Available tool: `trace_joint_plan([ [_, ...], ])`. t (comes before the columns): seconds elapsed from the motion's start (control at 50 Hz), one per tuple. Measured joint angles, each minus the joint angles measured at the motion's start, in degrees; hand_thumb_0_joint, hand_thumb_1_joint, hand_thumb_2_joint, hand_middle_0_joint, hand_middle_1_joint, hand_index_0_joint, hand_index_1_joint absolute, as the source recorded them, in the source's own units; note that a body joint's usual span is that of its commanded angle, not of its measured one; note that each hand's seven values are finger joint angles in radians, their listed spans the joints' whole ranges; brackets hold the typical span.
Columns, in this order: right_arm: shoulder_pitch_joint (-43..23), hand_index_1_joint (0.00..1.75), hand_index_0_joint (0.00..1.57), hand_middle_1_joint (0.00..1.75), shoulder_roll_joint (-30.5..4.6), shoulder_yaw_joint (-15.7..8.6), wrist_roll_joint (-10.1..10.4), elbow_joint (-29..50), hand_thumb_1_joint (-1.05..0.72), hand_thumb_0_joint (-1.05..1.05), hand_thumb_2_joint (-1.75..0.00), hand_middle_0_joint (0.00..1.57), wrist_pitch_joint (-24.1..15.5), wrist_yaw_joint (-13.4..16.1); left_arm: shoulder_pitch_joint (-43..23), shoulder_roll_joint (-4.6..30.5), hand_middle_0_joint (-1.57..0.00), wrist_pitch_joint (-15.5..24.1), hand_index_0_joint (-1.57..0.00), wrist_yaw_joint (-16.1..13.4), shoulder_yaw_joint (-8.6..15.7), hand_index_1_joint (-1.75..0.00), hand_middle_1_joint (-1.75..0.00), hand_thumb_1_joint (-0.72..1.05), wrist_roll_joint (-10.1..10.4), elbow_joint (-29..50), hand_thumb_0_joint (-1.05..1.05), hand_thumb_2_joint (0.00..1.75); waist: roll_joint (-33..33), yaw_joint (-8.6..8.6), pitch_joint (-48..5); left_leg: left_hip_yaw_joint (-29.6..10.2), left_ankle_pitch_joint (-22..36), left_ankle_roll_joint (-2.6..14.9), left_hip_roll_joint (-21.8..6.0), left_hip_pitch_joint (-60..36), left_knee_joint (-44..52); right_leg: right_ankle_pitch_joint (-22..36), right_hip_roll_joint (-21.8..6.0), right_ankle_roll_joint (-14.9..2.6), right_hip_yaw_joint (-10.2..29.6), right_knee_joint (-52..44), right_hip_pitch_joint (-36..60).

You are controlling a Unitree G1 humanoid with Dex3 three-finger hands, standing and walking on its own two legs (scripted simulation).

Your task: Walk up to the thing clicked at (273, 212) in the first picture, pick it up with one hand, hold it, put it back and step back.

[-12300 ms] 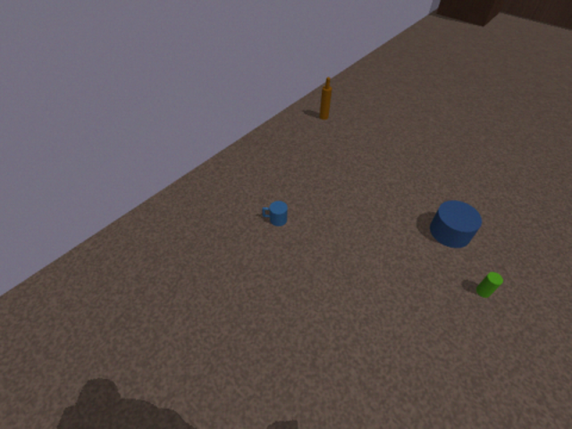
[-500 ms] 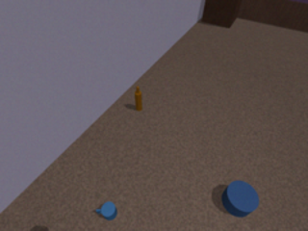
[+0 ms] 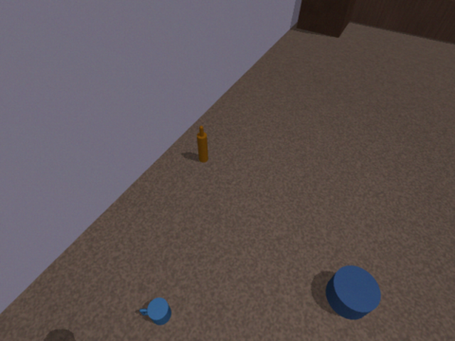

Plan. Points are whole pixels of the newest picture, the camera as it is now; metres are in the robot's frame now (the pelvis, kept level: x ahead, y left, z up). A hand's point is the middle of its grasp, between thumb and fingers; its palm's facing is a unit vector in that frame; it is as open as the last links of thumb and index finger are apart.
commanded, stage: stand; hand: left
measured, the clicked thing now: (155, 311) +0.35 +0.29 -0.74
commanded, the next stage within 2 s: none
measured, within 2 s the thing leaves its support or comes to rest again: neither
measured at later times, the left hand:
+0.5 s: hand out of the picture +0.08 +0.24 -0.15, palm faces -0.01 -0.94 -0.34, open 7.4 cm
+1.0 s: hand out of the picture +0.07 +0.25 -0.15, palm faces +0.00 -0.94 -0.34, open 7.4 cm
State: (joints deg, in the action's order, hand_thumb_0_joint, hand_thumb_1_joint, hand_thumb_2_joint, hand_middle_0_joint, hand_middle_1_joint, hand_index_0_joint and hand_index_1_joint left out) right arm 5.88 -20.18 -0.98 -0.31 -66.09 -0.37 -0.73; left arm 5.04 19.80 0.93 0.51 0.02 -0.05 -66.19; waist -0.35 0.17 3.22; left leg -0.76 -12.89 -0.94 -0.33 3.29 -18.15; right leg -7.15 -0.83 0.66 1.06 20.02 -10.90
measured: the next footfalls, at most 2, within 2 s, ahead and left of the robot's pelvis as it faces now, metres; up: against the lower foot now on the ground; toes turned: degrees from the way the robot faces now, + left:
none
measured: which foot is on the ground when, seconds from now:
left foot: down 0.00-1.00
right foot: down 0.00-1.00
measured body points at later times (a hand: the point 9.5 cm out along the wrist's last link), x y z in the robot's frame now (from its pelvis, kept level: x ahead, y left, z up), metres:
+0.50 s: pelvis +0.00 -0.01 +0.00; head +0.01 -0.02 +0.45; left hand +0.08 +0.29 -0.13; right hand +0.08 -0.31 -0.14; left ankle -0.03 +0.13 -0.75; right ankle +0.04 -0.13 -0.75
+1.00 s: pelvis +0.00 -0.01 +0.00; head +0.01 -0.02 +0.45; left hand +0.07 +0.29 -0.13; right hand +0.07 -0.31 -0.14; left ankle -0.03 +0.13 -0.75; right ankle +0.04 -0.13 -0.75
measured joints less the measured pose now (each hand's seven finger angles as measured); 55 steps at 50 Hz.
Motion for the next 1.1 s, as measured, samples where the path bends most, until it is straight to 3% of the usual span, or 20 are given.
trace_joint_plan([
  [1.1,1.99,0.30,0.20,0.30,-0.40,0.77,-0.17,1.06,-0.90,0.01,-0.89,0.20,-0.03,0.18,0.89,-0.03,-0.21,-0.34,-0.20,0.29,-0.02,-0.30,-0.30,0.91,-0.02,0.29,0.01,0.89,-0.54,-0.51,-0.48,-0.85,-0.42,-0.81,-0.92,-0.42,0.24,-0.89,0.78,-0.87,-0.97,0.25,0.43],
])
